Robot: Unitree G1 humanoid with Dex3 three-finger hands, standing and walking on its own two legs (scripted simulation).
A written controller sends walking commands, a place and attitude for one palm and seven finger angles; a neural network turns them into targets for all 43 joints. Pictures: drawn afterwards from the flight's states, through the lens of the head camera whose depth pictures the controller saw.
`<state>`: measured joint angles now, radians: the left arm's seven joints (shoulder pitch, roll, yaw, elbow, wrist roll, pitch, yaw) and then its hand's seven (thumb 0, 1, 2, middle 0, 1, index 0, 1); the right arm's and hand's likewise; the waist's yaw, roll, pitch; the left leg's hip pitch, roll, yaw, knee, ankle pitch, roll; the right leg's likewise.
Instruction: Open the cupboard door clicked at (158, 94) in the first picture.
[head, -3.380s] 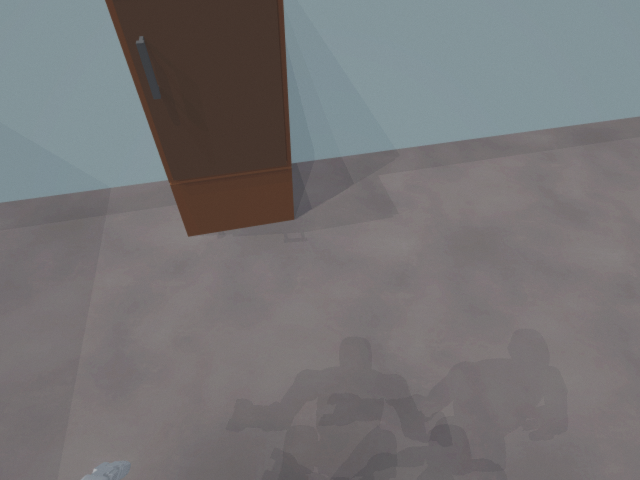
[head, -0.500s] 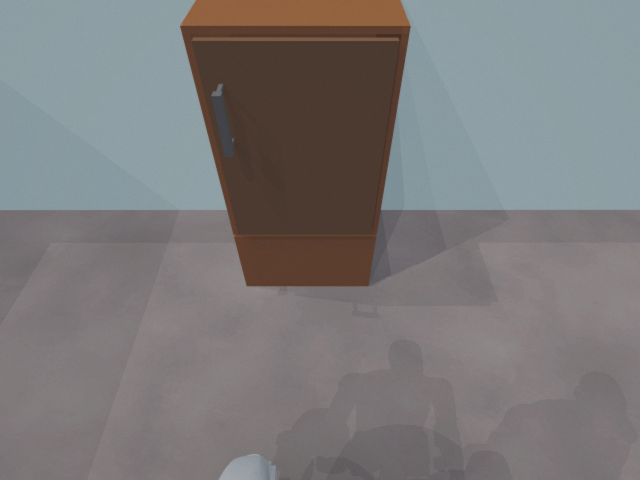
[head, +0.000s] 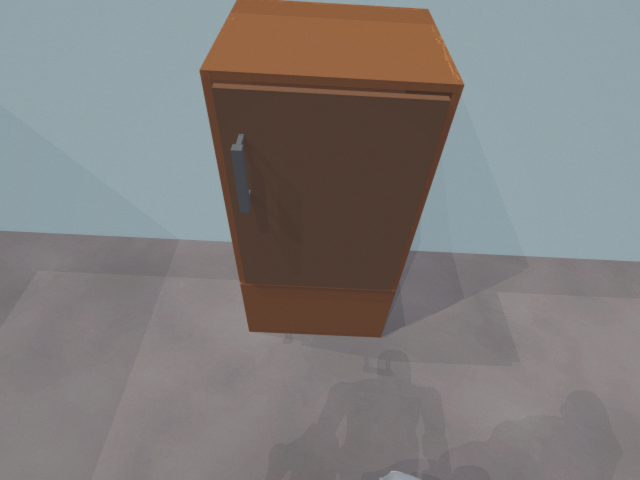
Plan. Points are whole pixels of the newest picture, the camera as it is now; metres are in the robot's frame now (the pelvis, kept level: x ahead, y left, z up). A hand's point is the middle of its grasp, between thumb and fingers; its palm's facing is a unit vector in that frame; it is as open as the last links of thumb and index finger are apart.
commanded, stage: take the last steps up to it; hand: left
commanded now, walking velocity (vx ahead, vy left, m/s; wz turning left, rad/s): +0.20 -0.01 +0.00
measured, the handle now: (243, 174) +0.67 +0.20 -0.03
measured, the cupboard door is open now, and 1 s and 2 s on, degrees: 0 0 0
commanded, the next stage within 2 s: come to a stop and stand still in 0.14 s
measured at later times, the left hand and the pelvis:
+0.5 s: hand (223, 478) +0.16 +0.15 -0.17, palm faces +0.07 -0.97 -0.23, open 7.2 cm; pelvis +0.12 -0.04 -0.01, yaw +1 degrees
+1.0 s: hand out of the picture +0.11 +0.19 -0.18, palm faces +0.01 -0.98 -0.20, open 7.4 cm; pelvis +0.09 +0.00 +0.00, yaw -1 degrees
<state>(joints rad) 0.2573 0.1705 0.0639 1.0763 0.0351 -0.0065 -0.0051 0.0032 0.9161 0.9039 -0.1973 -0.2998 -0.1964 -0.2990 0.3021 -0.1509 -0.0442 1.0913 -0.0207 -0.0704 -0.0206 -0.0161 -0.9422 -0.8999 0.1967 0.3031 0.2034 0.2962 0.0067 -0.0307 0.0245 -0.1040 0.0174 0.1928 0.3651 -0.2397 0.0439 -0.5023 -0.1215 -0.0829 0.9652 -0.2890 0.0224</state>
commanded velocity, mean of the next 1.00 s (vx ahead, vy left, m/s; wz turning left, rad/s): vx -0.03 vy -0.02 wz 0.00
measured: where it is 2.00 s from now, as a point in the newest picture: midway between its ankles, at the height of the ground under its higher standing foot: outside the picture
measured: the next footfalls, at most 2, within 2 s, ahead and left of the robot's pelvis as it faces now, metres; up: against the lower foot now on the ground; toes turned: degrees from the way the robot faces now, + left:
right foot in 0.18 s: +0.19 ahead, -0.14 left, +0.00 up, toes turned -9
left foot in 0.62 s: +0.14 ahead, +0.08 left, +0.00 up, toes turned +2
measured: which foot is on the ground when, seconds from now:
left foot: down 0.00-0.20, up 0.22-0.60, down 0.62-1.00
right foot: up 0.00-0.16, down 0.18-0.64, up 0.66-1.00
